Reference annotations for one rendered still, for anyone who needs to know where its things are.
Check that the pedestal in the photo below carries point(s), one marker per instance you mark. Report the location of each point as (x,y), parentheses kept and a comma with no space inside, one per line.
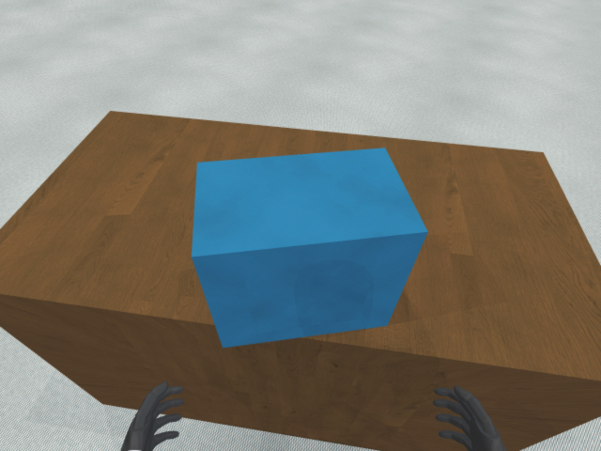
(503,300)

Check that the carton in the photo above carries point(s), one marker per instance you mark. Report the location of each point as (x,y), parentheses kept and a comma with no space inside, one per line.
(301,245)

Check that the right robot hand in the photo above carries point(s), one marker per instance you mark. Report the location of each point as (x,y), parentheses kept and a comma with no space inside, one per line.
(481,435)

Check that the left robot hand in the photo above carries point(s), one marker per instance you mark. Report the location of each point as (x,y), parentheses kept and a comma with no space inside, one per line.
(140,435)

